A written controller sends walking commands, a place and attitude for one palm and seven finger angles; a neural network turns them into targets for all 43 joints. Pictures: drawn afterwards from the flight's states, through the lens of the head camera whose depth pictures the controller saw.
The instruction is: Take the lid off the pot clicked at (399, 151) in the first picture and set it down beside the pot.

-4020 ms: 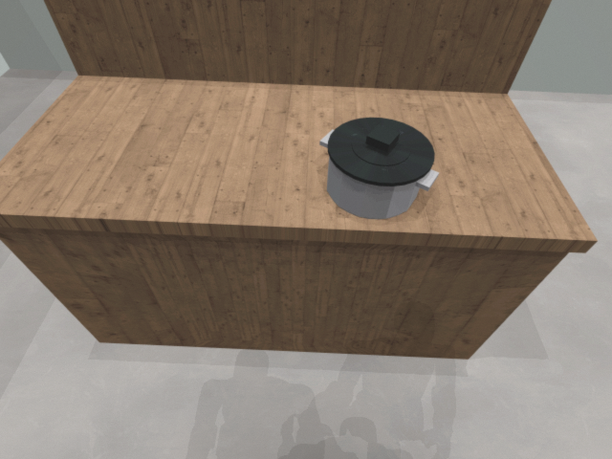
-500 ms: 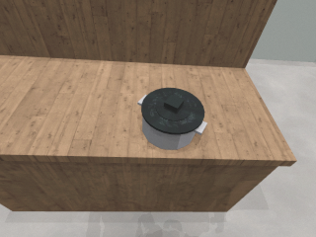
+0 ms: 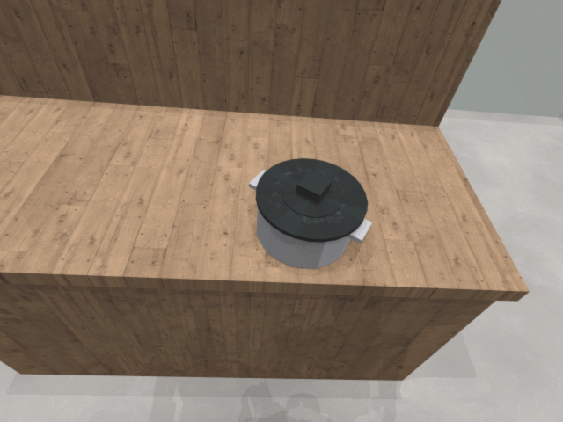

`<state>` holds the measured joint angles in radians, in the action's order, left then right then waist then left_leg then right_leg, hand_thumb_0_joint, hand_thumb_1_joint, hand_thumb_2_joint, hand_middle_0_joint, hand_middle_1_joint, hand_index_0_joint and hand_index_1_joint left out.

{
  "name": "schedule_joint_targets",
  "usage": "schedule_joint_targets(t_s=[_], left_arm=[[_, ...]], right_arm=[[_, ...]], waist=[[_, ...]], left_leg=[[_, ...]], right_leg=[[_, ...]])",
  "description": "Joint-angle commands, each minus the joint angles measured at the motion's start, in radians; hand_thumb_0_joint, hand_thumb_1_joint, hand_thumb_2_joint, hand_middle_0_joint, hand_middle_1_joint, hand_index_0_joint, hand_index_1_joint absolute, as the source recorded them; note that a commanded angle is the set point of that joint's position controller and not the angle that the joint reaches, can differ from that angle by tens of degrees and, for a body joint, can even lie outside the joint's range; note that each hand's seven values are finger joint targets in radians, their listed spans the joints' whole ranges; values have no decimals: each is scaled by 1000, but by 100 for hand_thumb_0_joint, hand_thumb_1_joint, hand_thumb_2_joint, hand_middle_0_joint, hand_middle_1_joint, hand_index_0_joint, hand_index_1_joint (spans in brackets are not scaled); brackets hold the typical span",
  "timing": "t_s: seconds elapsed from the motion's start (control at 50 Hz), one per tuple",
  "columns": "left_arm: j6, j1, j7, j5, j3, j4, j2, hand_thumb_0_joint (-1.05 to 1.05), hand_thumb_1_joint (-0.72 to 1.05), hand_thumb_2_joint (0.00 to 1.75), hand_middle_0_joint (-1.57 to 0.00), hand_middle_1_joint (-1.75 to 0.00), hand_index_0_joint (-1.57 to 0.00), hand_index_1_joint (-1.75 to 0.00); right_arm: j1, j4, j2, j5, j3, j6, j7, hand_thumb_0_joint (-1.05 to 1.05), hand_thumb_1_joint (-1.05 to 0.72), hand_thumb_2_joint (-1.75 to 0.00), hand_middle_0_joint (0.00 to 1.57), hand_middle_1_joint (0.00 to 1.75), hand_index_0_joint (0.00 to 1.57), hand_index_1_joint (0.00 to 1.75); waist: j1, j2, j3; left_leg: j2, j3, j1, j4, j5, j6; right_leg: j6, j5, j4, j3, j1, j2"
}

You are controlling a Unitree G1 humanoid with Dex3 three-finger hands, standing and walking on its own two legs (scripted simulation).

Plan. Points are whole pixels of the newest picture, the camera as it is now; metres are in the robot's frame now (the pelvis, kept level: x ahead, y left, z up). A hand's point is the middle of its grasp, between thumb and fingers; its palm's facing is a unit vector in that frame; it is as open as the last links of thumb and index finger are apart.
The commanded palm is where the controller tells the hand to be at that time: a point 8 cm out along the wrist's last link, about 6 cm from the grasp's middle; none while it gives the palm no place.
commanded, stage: shuffle to correct the standing spot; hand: left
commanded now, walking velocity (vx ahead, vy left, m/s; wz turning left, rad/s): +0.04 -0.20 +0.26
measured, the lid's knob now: (313, 186) +0.50 -0.02 +0.05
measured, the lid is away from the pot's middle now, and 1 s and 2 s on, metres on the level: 0.00 0.00 0.00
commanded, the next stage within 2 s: come to a stop and stand still in 1.04 s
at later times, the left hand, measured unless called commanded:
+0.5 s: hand out of the picture -0.01 +0.10 -0.19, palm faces +0.07 -0.98 -0.16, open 7.4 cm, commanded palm none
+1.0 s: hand out of the picture +0.12 +0.08 -0.17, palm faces +0.03 -0.98 -0.17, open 7.4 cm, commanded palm none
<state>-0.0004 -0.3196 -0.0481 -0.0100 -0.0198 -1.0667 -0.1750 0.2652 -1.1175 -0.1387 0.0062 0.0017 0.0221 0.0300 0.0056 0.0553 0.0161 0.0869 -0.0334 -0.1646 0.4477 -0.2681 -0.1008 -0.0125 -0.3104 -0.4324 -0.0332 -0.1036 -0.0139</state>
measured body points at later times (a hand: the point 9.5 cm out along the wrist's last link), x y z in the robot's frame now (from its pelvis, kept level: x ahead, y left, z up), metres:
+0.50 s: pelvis +0.01 -0.06 -0.01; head +0.03 -0.04 +0.44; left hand -0.02 +0.16 -0.18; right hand +0.02 -0.29 -0.16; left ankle -0.02 +0.04 -0.72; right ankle -0.05 -0.13 -0.74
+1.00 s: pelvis +0.04 -0.11 +0.01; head +0.08 -0.07 +0.45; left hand +0.11 +0.14 -0.16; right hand +0.08 -0.35 -0.13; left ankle +0.04 +0.00 -0.74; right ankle +0.04 -0.30 -0.68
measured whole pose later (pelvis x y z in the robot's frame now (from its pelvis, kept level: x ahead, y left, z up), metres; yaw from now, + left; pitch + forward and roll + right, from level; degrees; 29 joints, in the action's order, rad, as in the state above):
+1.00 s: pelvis +0.04 -0.11 +0.01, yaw +2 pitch +1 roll -3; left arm -0.05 -0.19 -0.01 -0.03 0.05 -0.89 -0.23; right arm 0.24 -1.00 -0.14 0.04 -0.05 0.00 0.02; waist -0.01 0.03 0.08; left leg -0.07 -0.03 -0.25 0.49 -0.26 -0.01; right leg -0.03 -0.43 -0.88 0.02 -0.42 -0.05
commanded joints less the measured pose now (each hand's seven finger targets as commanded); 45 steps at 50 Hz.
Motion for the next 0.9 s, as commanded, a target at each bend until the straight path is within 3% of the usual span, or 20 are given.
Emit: schedule_joint_targets(t_s=[0.0,0.22,0.26,0.32,0.36,0.4,0.44,0.48,0.54,0.58,0.6,0.62,0.64,0.66,0.68,0.7,0.74,0.78,0.82,0.88], left_arm=[[-1,-83,3,-7,13,20,-58,0,90,90,-20,-30,-20,-30],[-15,-96,15,-16,31,35,-53,0,90,90,-20,-30,-20,-30],[-15,-109,19,-15,36,41,-53,0,90,90,-20,-30,-20,-30],[-17,-139,18,-15,46,42,-55,0,90,90,-20,-30,-20,-30],[-17,-150,17,-15,53,51,-73,0,90,90,-20,-30,-20,-30],[-18,-165,14,-18,61,57,-90,0,90,90,-20,-30,-20,-30],[-15,-172,11,-25,63,71,-86,0,90,90,-20,-30,-20,-30],[-15,-166,8,-28,65,90,-86,0,90,90,-20,-30,-20,-30],[-14,-141,-1,-36,71,107,-102,0,90,90,-20,-30,-20,-30],[-16,-112,3,-35,72,127,-104,0,90,90,-20,-30,-20,-30],[-17,-86,4,-33,69,131,-108,0,90,90,-20,-30,-20,-30],[-16,-58,7,-26,70,140,-110,0,90,90,-20,-30,-20,-30],[-13,-53,13,-17,69,149,-103,0,90,90,-20,-30,-20,-30],[-10,-73,22,-8,70,164,-82,0,90,90,-20,-30,-20,-30],[-15,-73,19,-3,66,182,-75,0,90,90,-20,-30,-20,-30],[-27,-48,12,-19,78,176,-120,0,90,90,-20,-30,-20,-30],[-41,-8,22,-30,83,182,-99,0,90,90,-20,-30,-20,-30],[-42,-25,34,-28,75,181,-75,0,90,90,-20,-30,-20,-30],[-48,-36,39,-25,70,174,-55,0,90,90,-20,-30,-20,-30],[-48,35,45,-23,65,204,-51,0,90,90,-20,-30,-20,-30]], right_arm=[[30,32,-133,-2,-26,8,8,0,-90,-90,20,30,20,30],[87,20,-146,7,-57,-4,27,0,-90,-90,20,30,20,30],[77,25,-141,7,-59,-4,27,0,-90,-90,20,30,20,30],[57,36,-130,7,-59,-7,26,0,-90,-90,20,30,20,30],[46,47,-102,4,-58,-9,25,0,-90,-90,20,30,20,30],[20,57,-77,3,-56,-14,25,0,-90,-90,20,30,20,30],[-26,72,-73,5,-59,-20,28,0,-90,-90,20,30,20,30],[-49,85,-75,4,-63,-22,27,0,-90,-90,20,30,20,30],[-52,97,-54,1,-60,-22,25,0,-90,-90,20,30,20,30],[-39,100,-45,-1,-60,-22,23,0,-90,-90,20,30,20,30],[-6,91,-43,0,-57,-20,24,0,-90,-90,20,30,20,30],[65,72,-44,2,-57,-15,24,0,-90,-90,20,30,20,30],[137,51,-77,6,-62,-8,30,0,-90,-90,20,30,20,30],[187,52,-144,13,-78,-3,34,0,-90,-90,20,30,20,30],[200,73,-207,14,-82,-10,36,0,-90,-90,20,30,20,30],[147,90,-191,17,-73,-17,35,0,-90,-90,20,30,20,30],[-7,133,-144,18,-62,-5,36,0,-90,-90,20,30,20,30],[-53,159,-139,19,-59,10,28,0,-90,-90,20,30,20,30],[-43,164,-152,22,-69,12,15,0,-90,-90,20,30,20,30],[3,163,-177,24,-85,1,4,0,-90,-90,20,30,20,30]], waist=[[1,-86,86],[-11,-119,25],[-1,-99,23],[10,-50,22],[15,65,30],[17,142,44],[32,115,70],[34,50,79],[21,13,60],[3,4,66],[-24,-13,66],[-60,-26,39],[-86,-70,4],[-93,-221,-54],[-90,-316,-44],[-69,-217,3],[6,-156,115],[33,-137,82],[28,-157,15],[-9,-199,9]], left_leg=[[-233,274,-22,-166,113,6],[-296,314,20,-109,209,-38],[-294,293,-14,-79,235,-34],[-240,202,-119,-2,190,2],[-175,112,-192,93,115,28],[-86,8,-257,263,-36,65],[-83,-9,-350,416,-253,82],[-94,-11,-373,505,-273,86],[-98,-35,-343,455,-260,89],[-96,-51,-248,369,-190,88],[-97,-55,-159,249,-128,84],[-97,-52,-41,96,10,75],[-165,31,107,-11,163,39],[-378,296,219,-51,369,-60],[-575,558,162,-105,523,-201],[-561,540,24,-126,477,-213],[-469,397,-140,-153,335,-152],[-398,283,-148,-155,301,-107],[-337,173,-101,-147,256,-67],[-324,150,-41,-148,236,-54]], right_leg=[[22,42,18,0,-115,-48],[35,-7,-55,-13,-187,-28],[38,34,-34,-8,-158,-26],[52,153,1,30,-57,-50],[81,222,50,100,-1,-93],[151,335,98,213,18,-180],[235,519,97,252,50,-215],[283,588,82,251,38,-215],[291,705,33,210,42,-191],[264,643,32,191,-45,-171],[235,644,-8,160,-91,-144],[188,648,-92,118,-123,-104],[127,580,-243,84,-196,-58],[63,179,-471,25,-326,30],[16,-281,-706,46,-434,80],[33,-278,-798,141,-412,49],[21,-195,-838,140,-430,18],[13,-131,-807,122,-401,5],[-6,-85,-739,71,-373,5],[-23,-94,-586,19,-385,-13]])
